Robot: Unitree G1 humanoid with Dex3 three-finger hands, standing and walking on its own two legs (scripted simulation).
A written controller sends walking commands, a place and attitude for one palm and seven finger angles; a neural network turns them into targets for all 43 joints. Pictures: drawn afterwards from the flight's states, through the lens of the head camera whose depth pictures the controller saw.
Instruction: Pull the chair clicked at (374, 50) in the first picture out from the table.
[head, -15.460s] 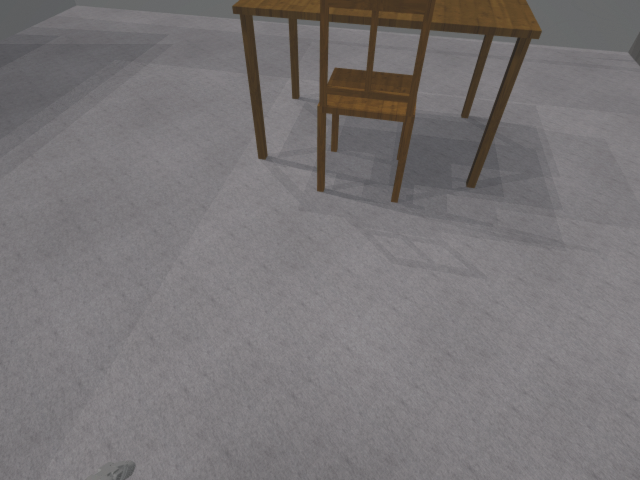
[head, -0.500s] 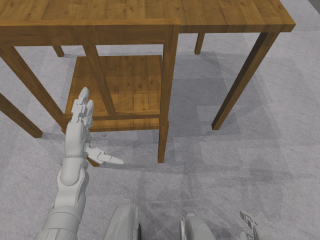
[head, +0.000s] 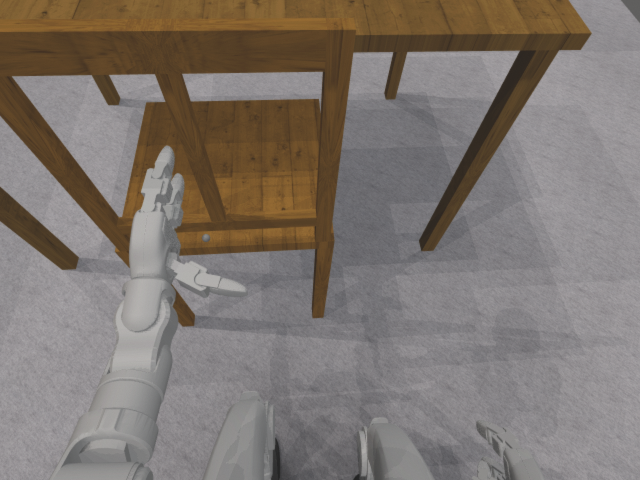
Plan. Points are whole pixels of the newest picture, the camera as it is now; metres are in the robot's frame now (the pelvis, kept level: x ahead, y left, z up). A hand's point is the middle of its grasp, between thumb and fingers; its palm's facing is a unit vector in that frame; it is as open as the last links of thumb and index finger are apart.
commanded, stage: push the fingers through the gap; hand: left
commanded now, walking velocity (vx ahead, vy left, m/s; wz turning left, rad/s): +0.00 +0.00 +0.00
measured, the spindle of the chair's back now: (198, 160) +0.52 +0.17 +0.04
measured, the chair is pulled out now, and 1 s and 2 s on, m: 0.00 0.00 0.00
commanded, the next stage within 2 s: hook a spindle and tug to test in 1.30 s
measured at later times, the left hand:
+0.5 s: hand (203, 206) +0.45 +0.16 +0.04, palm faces +0.05 -1.00 -0.02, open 16.9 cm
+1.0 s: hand (210, 173) +0.50 +0.16 +0.04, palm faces +0.08 -1.00 -0.03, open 16.9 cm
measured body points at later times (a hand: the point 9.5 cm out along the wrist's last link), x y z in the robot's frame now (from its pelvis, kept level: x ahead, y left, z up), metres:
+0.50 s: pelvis +0.01 +0.00 +0.00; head +0.13 +0.02 +0.43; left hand +0.44 +0.21 +0.04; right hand +0.08 -0.26 -0.12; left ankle +0.08 +0.11 -0.61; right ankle -0.01 -0.13 -0.61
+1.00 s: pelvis +0.01 +0.00 -0.01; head +0.15 +0.02 +0.42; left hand +0.49 +0.21 +0.04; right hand +0.04 -0.26 -0.13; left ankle +0.08 +0.11 -0.61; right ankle -0.01 -0.13 -0.61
